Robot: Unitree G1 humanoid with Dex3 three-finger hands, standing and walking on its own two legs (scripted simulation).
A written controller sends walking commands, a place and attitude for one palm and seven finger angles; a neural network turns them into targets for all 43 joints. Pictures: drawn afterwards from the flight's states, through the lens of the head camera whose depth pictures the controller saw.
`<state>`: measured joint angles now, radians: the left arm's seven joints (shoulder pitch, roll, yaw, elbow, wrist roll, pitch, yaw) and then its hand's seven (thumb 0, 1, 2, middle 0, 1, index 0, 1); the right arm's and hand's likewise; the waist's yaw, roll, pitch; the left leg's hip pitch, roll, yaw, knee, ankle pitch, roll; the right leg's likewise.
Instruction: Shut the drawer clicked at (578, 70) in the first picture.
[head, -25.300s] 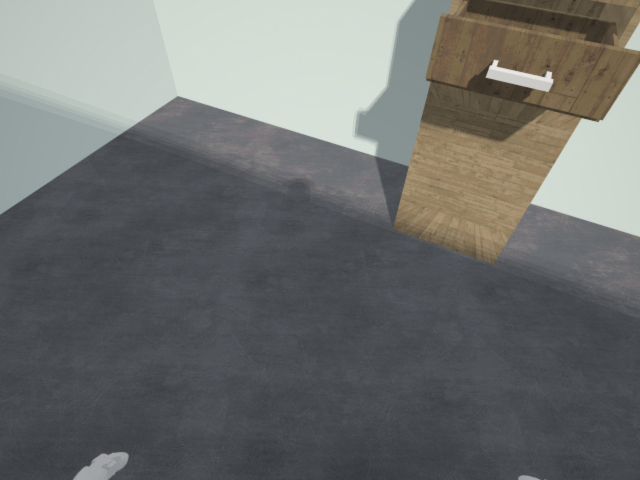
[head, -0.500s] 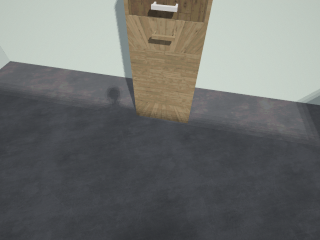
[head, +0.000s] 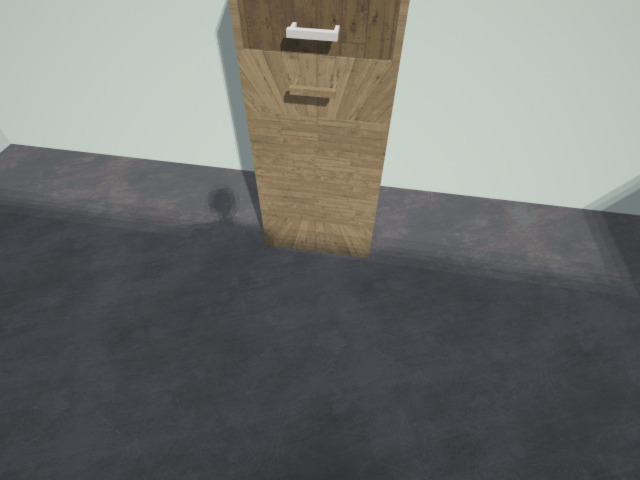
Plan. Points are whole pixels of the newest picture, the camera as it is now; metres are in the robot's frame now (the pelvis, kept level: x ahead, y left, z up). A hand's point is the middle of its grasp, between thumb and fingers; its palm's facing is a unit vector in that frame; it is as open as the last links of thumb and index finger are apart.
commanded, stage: let the arm hang, fingers relaxed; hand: left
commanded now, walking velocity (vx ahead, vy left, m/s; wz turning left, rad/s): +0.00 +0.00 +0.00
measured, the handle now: (313, 30) +1.06 +0.07 +0.11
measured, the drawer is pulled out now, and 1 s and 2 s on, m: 0.00 0.00 0.00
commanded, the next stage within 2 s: look to check the result in 0.04 s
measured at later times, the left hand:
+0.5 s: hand out of the picture +0.04 +0.18 -0.17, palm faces +0.02 -0.98 -0.22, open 7.4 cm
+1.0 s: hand out of the picture +0.08 +0.20 -0.16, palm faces +0.00 -0.96 -0.27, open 7.4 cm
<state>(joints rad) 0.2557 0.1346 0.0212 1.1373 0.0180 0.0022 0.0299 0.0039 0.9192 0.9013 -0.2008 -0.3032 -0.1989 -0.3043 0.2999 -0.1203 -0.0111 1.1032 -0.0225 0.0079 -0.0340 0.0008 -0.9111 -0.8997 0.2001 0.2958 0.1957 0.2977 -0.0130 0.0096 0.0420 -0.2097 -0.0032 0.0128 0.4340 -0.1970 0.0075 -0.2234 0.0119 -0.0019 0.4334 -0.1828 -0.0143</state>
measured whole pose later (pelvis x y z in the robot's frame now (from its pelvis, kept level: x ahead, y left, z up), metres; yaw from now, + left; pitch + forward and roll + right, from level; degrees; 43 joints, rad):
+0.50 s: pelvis +0.02 -0.01 +0.00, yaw +0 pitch -2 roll +0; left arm 0.21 0.17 0.02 1.15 0.01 -0.01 0.03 0.00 0.91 0.90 -0.20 -0.30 -0.20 -0.30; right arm 0.25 -0.16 -0.01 1.13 -0.02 0.00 -0.04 0.00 -0.91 -0.90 0.20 0.30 0.20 0.30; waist -0.01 0.01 0.07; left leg -0.15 0.01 0.01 0.40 -0.22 0.00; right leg -0.17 0.02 0.00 0.40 -0.20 -0.02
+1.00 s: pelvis +0.03 -0.01 +0.00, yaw -1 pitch -2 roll +0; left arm 0.16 0.23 0.03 1.15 0.01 -0.01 0.02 0.00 0.91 0.90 -0.20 -0.30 -0.20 -0.30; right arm 0.19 -0.23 -0.01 1.13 -0.02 0.00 -0.03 0.00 -0.91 -0.90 0.20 0.30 0.20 0.30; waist -0.01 0.02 0.07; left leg -0.12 0.02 0.01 0.36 -0.21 -0.01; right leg -0.13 0.03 0.00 0.36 -0.20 -0.03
